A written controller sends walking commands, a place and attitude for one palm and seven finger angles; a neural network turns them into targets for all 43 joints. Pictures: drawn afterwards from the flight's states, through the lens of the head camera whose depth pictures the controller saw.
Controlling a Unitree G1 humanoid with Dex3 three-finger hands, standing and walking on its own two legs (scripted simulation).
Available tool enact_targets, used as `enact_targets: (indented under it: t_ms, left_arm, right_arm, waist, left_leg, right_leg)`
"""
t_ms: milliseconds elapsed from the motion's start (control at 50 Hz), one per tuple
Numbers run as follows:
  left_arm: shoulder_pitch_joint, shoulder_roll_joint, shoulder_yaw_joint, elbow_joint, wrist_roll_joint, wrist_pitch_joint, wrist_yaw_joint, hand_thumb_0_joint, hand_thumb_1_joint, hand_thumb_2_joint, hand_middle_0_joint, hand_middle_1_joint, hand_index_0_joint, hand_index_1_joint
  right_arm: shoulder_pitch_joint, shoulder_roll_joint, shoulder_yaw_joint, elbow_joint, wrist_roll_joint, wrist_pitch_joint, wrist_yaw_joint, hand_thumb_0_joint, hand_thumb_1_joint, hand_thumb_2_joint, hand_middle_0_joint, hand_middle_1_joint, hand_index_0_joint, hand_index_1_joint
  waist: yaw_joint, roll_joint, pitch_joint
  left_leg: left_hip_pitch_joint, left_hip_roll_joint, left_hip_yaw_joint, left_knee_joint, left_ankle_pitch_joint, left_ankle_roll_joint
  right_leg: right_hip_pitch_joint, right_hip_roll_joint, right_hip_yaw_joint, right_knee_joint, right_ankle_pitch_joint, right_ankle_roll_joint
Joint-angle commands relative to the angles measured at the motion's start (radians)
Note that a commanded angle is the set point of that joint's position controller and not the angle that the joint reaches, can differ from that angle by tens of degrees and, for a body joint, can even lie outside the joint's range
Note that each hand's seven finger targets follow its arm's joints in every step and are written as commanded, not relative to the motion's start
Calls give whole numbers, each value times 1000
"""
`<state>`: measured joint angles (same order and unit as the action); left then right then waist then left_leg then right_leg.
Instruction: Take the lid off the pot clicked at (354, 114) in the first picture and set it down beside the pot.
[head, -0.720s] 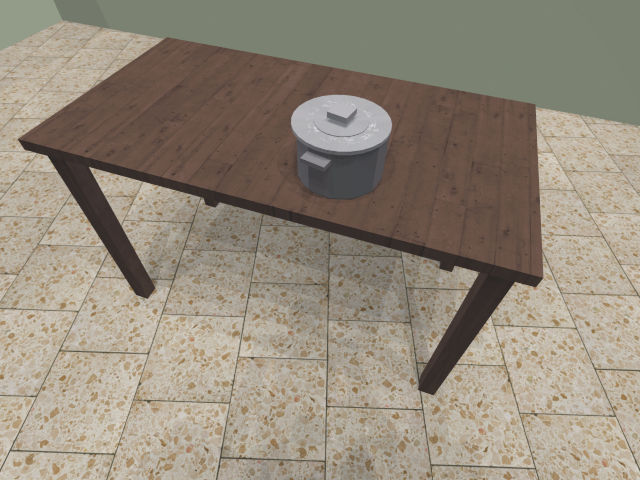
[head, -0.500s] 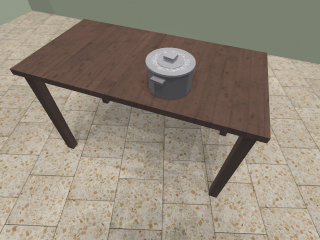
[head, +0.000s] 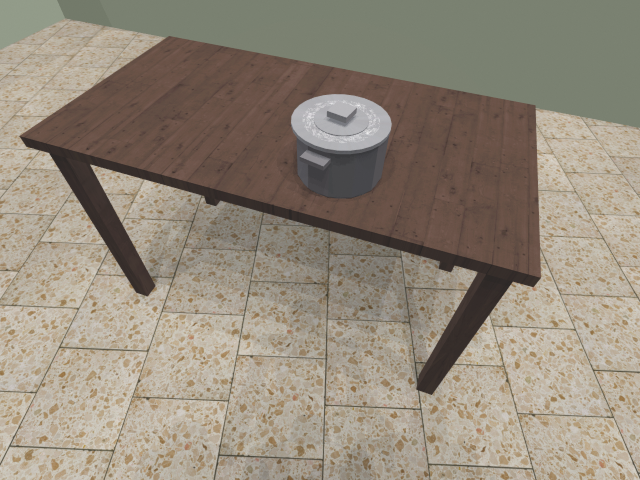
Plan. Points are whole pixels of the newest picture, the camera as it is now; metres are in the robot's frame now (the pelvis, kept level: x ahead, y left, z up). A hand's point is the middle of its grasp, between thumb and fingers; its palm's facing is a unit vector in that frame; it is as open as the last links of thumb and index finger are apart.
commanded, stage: turn to face it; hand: left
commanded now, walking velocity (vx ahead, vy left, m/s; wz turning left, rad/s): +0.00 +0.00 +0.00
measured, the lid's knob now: (341, 112) +0.73 +0.00 +0.07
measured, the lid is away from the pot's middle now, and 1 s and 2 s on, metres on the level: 0.00 0.00 0.00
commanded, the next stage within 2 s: take the last steps up to it in 0.70 s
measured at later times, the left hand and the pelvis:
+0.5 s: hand out of the picture +0.05 +0.18 -0.18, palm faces -0.07 -0.97 -0.23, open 7.4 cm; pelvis -0.01 -0.01 -0.01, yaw -6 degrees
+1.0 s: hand out of the picture +0.09 +0.15 -0.17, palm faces -0.20 -0.95 -0.23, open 7.4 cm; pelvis +0.01 -0.02 +0.00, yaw -15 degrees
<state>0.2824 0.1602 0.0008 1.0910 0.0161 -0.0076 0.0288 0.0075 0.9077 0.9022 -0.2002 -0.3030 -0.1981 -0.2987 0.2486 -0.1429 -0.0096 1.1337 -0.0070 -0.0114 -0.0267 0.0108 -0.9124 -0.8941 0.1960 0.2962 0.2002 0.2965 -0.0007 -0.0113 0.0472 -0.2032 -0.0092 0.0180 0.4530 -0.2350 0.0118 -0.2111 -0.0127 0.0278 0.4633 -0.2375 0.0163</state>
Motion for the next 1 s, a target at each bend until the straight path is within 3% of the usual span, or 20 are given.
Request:
enact_targets:
  t_ms: [0,260,360,400,480,520,540,580,600,660,700,760,780,820,840,860,880,900,920,980]
  left_arm:
    - [67,97,26,-30,-2,-15,10,0,900,900,-200,-300,-200,-300]
    - [47,124,72,-113,3,17,-9,0,900,900,-200,-300,-200,-300]
    - [39,159,83,-145,4,15,-9,0,900,900,-200,-300,-200,-300]
    - [36,184,89,-155,2,15,-7,0,900,900,-200,-300,-200,-300]
    - [12,196,98,-172,1,20,3,0,900,900,-200,-300,-200,-300]
    - [-24,185,96,-190,0,21,2,0,900,900,-200,-300,-200,-300]
    - [-42,170,92,-201,0,22,-2,0,900,900,-200,-300,-200,-300]
    - [-53,115,84,-217,1,27,-10,0,900,900,-200,-300,-200,-300]
    - [-72,128,87,-217,3,32,-8,0,900,900,-200,-300,-200,-300]
    - [-38,121,91,-205,4,36,-20,0,900,900,-200,-300,-200,-300]
    - [-45,95,84,-214,1,37,-27,0,900,900,-200,-300,-200,-300]
    - [-65,81,74,-229,-3,32,-28,0,900,900,-200,-300,-200,-300]
    - [-48,78,72,-225,-5,28,-26,0,900,900,-200,-300,-200,-300]
    - [44,92,75,-191,3,10,-26,0,900,900,-200,-300,-200,-300]
    - [90,147,83,-173,11,-1,-19,0,900,900,-200,-300,-200,-300]
    - [140,245,102,-161,13,-8,-9,0,900,900,-200,-300,-200,-300]
    - [191,247,100,-155,2,-8,-5,0,900,900,-200,-300,-200,-300]
    - [161,232,98,-158,5,-11,-3,0,900,900,-200,-300,-200,-300]
    - [126,205,99,-159,4,-17,-1,0,900,900,-200,-300,-200,-300]
    - [89,162,89,-163,8,-41,0,0,900,900,-200,-300,-200,-300]
  right_arm:
    - [61,-98,-20,-29,-1,-14,-6,0,-900,-900,200,300,200,300]
    - [22,-147,-64,-130,-7,7,-14,0,-900,-900,200,300,200,300]
    - [6,-137,-70,-170,-6,9,-13,0,-900,-900,200,300,200,300]
    - [8,-127,-69,-178,-4,10,-13,0,-900,-900,200,300,200,300]
    - [15,-118,-66,-182,0,8,-15,0,-900,-900,200,300,200,300]
    - [38,-124,-64,-175,3,1,-15,0,-900,-900,200,300,200,300]
    - [51,-139,-65,-173,0,-4,-16,0,-900,-900,200,300,200,300]
    - [53,-210,-75,-180,-15,-5,-14,0,-900,-900,200,300,200,300]
    - [46,-201,-72,-185,-21,-5,-14,0,-900,-900,200,300,200,300]
    - [-18,-182,-62,-214,-22,-9,-15,0,-900,-900,200,300,200,300]
    - [-18,-193,-62,-208,-27,-6,-13,0,-900,-900,200,300,200,300]
    - [29,-198,-64,-188,-29,0,-12,0,-900,-900,200,300,200,300]
    - [42,-200,-64,-182,-29,1,-12,0,-900,-900,200,300,200,300]
    - [66,-197,-65,-169,-22,1,-5,0,-900,-900,200,300,200,300]
    - [63,-155,-60,-172,-9,-1,1,0,-900,-900,200,300,200,300]
    - [24,-95,-49,-211,-6,2,8,0,-900,-900,200,300,200,300]
    - [-68,-145,-54,-240,-16,8,13,0,-900,-900,200,300,200,300]
    - [-64,-140,-60,-235,-18,6,22,0,-900,-900,200,300,200,300]
    - [-66,-141,-61,-218,-23,7,27,0,-900,-900,200,300,200,300]
    - [-30,-127,-60,-193,-20,-5,37,0,-900,-900,200,300,200,300]
  waist:
    - [1,25,18]
    - [9,35,-4]
    - [5,-54,-47]
    - [1,-116,-67]
    - [-5,-172,-70]
    - [-25,-117,-82]
    - [-31,-39,-78]
    - [-33,285,-34]
    - [-36,290,3]
    - [7,111,5]
    - [4,136,-2]
    - [-19,198,-12]
    - [-15,195,-34]
    - [17,96,-104]
    - [38,-61,-114]
    - [62,-346,-61]
    - [110,-265,9]
    - [79,-189,37]
    - [59,-230,48]
    - [21,-129,36]
  left_leg:
    - [3,91,-96,-98,55,14]
    - [-29,154,-63,-35,-92,33]
    - [-28,104,18,91,-72,7]
    - [-41,60,47,174,-84,-11]
    - [-70,40,25,180,-118,-21]
    - [34,58,-1,70,-44,-11]
    - [87,104,-35,18,20,7]
    - [108,330,-252,-172,54,110]
    - [27,391,-275,-218,71,160]
    - [-11,342,-156,-185,137,166]
    - [25,299,-58,-161,213,140]
    - [71,303,-12,-109,314,126]
    - [74,301,-13,-77,338,118]
    - [33,245,44,38,142,63]
    - [-115,169,102,167,-87,19]
    - [-381,55,156,332,-372,-32]
    - [-426,72,44,457,-411,-23]
    - [-458,80,14,534,-339,-17]
    - [-474,85,-4,571,-267,-12]
    - [-435,94,9,560,-155,-27]
  right_leg:
    - [-45,-68,67,-92,64,-38]
    - [-137,-12,127,45,76,-61]
    - [-146,-62,241,10,158,-91]
    - [-127,-113,340,-45,195,-120]
    - [-78,-152,392,-72,285,-161]
    - [-134,-102,342,-35,285,-130]
    - [-184,-50,275,16,244,-100]
    - [-312,87,52,287,-119,-31]
    - [-311,54,37,466,-258,-15]
    - [-306,8,29,585,-226,-10]
    - [-280,-9,-9,502,-211,-1]
    - [-205,-17,-56,302,-214,-4]
    - [-155,-15,-59,215,-190,-8]
    - [32,13,-90,-21,-29,-13]
    - [170,-85,56,-112,-2,-40]
    - [251,-297,394,-226,-67,-138]
    - [161,-364,484,-280,-185,-230]
    - [120,-341,462,-304,-360,-257]
    - [105,-293,445,-300,-333,-237]
    - [108,-260,286,-247,-53,-224]
